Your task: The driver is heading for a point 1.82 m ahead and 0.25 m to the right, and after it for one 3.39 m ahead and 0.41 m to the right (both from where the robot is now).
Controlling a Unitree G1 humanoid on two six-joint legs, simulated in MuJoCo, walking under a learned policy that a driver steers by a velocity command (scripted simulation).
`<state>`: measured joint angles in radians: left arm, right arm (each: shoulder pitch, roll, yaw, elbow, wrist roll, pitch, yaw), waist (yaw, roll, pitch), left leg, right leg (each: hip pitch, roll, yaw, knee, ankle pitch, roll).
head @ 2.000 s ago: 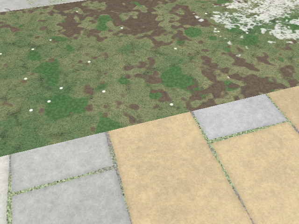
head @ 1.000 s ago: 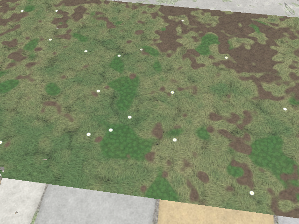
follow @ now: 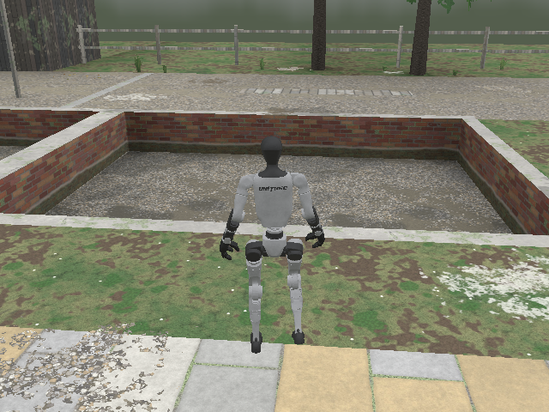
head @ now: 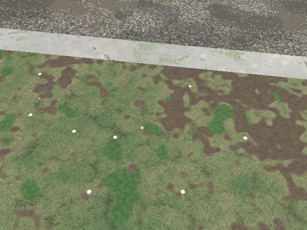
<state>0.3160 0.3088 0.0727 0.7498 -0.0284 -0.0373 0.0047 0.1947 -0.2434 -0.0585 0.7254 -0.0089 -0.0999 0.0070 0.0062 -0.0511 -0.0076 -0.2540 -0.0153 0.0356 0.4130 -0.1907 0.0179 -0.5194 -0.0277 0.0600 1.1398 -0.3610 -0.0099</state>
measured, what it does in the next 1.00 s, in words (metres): walks ahead, turning right: right foot, then left foot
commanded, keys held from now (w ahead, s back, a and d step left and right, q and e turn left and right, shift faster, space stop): e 0.52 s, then no key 0.14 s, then q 0.34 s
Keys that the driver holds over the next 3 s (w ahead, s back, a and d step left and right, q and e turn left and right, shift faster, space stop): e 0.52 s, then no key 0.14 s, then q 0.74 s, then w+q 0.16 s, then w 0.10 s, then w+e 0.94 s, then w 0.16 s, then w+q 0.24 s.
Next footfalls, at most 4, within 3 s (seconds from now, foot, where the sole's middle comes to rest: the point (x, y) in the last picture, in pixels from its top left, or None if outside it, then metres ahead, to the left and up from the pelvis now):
0.30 right None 0.25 -0.16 -0.78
0.72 left None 0.29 0.07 -0.78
1.36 left None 0.26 0.11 -0.78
1.90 right None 0.43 -0.11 -0.78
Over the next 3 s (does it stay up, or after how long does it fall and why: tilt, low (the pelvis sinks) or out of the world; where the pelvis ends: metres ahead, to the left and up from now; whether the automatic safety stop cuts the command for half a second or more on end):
stays up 0.90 -0.17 0.00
